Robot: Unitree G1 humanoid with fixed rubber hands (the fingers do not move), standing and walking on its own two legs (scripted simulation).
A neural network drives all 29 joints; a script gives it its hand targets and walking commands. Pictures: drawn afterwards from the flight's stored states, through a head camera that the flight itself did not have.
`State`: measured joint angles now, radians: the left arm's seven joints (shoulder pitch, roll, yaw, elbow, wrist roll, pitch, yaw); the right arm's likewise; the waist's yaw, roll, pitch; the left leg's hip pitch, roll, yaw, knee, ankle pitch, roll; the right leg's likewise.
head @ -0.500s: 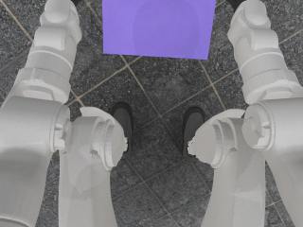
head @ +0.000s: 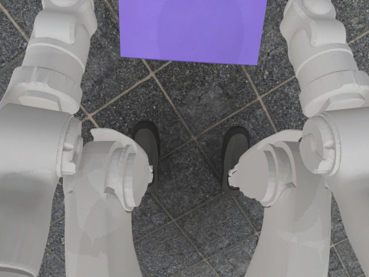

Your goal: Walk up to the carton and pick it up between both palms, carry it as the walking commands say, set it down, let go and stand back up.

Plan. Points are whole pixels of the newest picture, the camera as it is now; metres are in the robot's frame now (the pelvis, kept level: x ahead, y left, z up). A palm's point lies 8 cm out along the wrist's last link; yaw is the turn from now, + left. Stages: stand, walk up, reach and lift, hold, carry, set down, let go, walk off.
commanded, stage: reach and lift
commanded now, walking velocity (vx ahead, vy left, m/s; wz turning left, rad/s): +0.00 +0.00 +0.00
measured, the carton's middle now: out of the picture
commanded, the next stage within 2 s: none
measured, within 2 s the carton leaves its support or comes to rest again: leaves its support in 1.08 s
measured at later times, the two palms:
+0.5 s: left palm out of the picture +0.55 +0.16 -0.19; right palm out of the picture +0.55 -0.12 -0.19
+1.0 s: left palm out of the picture +0.55 +0.16 -0.19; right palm out of the picture +0.55 -0.12 -0.19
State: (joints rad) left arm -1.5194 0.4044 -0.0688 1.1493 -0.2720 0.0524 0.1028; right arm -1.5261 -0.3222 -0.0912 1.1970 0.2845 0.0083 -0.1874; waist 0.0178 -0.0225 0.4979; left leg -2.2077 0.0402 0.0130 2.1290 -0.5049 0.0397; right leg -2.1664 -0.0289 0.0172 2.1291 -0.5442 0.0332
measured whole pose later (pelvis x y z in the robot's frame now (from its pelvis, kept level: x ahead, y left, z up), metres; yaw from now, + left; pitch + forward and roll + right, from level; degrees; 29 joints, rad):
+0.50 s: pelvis +0.00 +0.00 +0.00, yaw +0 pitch +33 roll -2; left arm -1.56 0.34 -0.08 1.19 -0.28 0.03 0.14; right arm -1.54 -0.26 -0.08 1.21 0.24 0.00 -0.20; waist 0.02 -0.02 0.49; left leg -2.21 0.03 0.01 2.13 -0.50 0.04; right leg -2.16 -0.03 0.02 2.13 -0.55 0.03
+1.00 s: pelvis +0.00 +0.00 -0.01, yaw +0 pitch +33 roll -3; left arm -1.57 0.31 0.01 1.15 -0.23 0.15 0.13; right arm -1.53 -0.24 -0.23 1.11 0.09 0.17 -0.16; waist 0.02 -0.02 0.47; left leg -2.24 0.00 -0.01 2.15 -0.50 0.04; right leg -2.18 0.01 0.03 2.15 -0.55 0.03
